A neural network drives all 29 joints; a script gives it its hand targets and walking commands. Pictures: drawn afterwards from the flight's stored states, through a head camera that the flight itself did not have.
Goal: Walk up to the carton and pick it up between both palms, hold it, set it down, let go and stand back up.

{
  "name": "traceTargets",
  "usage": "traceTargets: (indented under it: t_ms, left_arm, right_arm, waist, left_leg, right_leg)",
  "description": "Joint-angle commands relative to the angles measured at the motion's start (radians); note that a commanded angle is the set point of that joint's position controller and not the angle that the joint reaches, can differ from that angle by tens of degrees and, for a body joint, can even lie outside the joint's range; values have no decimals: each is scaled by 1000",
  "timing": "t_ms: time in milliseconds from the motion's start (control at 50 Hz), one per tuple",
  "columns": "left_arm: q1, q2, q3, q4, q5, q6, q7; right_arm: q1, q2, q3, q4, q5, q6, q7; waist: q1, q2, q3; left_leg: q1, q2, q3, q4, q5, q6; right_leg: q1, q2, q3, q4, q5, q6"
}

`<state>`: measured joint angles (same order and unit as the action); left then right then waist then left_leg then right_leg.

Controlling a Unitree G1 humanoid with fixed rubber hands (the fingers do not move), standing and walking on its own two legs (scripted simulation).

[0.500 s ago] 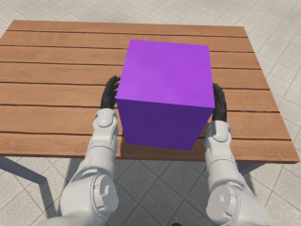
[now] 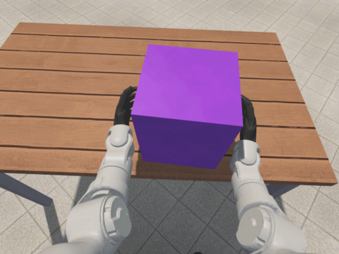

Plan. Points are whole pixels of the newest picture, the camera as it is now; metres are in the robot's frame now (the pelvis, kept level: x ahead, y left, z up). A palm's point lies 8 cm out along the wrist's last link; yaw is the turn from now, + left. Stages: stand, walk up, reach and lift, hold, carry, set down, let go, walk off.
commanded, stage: reach and lift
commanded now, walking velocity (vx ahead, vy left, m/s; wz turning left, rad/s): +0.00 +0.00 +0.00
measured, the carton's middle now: (184, 113) +0.45 -0.03 +0.02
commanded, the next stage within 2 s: none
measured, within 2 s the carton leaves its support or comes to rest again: leaves its support in 0.04 s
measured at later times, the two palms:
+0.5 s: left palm (122, 123) +0.41 +0.12 +0.04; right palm (247, 133) +0.37 -0.17 +0.04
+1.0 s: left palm (123, 125) +0.40 +0.12 +0.04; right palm (249, 135) +0.37 -0.17 +0.05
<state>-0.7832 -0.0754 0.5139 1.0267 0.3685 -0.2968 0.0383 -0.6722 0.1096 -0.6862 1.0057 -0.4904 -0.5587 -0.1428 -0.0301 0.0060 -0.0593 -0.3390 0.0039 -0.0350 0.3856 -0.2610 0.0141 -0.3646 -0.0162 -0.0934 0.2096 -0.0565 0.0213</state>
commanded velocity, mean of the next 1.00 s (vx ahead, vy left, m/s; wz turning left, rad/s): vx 0.00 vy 0.00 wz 0.00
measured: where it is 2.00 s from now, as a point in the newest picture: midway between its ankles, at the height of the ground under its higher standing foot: outside the picture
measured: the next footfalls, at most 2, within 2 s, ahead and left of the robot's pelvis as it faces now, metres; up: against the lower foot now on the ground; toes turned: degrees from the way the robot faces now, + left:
none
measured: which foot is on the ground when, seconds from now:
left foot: down 0.00-1.00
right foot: down 0.00-1.00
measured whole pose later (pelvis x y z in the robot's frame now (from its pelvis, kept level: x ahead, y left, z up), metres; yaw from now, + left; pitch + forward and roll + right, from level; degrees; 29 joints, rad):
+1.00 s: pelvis -0.03 -0.01 +0.00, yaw -1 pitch +17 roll -2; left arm -0.88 0.06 0.31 1.32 0.12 -0.46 0.09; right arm -0.76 0.01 -0.48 1.23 -0.32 -0.62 -0.21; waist -0.03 -0.02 -0.16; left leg -0.50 0.01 -0.02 0.43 -0.23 0.00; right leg -0.52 -0.01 -0.08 0.23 -0.01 0.00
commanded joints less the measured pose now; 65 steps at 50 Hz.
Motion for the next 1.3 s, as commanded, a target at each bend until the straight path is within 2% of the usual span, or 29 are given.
traceTargets:
  t_ms: [0,140,280,400,540,680,820,960,1080,1180,1280]
  left_arm:
    - [-530,-482,-285,16,73,-65,-105]
    - [-583,-494,-317,18,61,-93,-90]
    - [-614,-485,-339,55,42,-110,-84]
    - [-644,-467,-343,104,19,-131,-91]
    - [-672,-457,-354,167,-17,-163,-105]
    - [-698,-452,-379,203,-50,-193,-114]
    - [-719,-462,-420,216,-87,-209,-110]
    - [-740,-486,-494,190,-134,-211,-94]
    - [-794,-542,-601,107,-213,-198,-76]
    - [-861,-606,-713,3,-300,-175,-55]
    - [-946,-663,-833,-149,-393,-118,-30]
  right_arm:
    - [-621,474,351,57,-156,-106,162]
    - [-653,444,312,108,-173,-137,157]
    - [-679,430,295,147,-174,-147,153]
    - [-696,437,309,168,-166,-142,144]
    - [-722,453,354,181,-154,-146,129]
    - [-723,463,419,201,-121,-149,117]
    - [-737,455,480,201,-73,-146,111]
    - [-761,440,562,171,6,-129,113]
    - [-802,463,666,96,118,-84,114]
    - [-865,511,785,-17,239,1,113]
    - [-925,565,922,-157,385,147,107]
  waist:
    - [2,-12,-680]
    - [3,30,-735]
    - [8,49,-756]
    - [7,33,-757]
    - [0,-1,-790]
    - [-11,-12,-821]
    - [-11,11,-858]
    - [-15,47,-900]
    - [-21,73,-939]
    - [-24,84,-957]
    - [-32,85,-938]
  left_leg:
    - [-115,10,112,-43,591,-85]
    - [-35,19,115,-28,622,-106]
    - [-44,17,121,-31,575,-108]
    - [-117,9,122,-48,479,-96]
    - [-180,-1,117,-49,429,-79]
    - [-181,-9,108,-33,454,-72]
    - [-139,-8,98,3,517,-81]
    - [-69,-1,81,45,589,-95]
    - [30,4,57,92,663,-113]
    - [60,1,34,119,635,-114]
    - [1,-11,2,108,489,-96]
  right_leg:
    - [646,19,-20,177,680,-21]
    - [534,33,-31,145,566,-44]
    - [502,33,-29,134,509,-53]
    - [541,24,-20,144,517,-47]
    - [587,11,-2,171,595,-30]
    - [586,10,8,189,666,-19]
    - [531,19,9,190,660,-23]
    - [460,39,8,187,610,-35]
    - [372,59,5,181,529,-46]
    - [328,68,18,189,439,-48]
    - [345,67,48,200,332,-45]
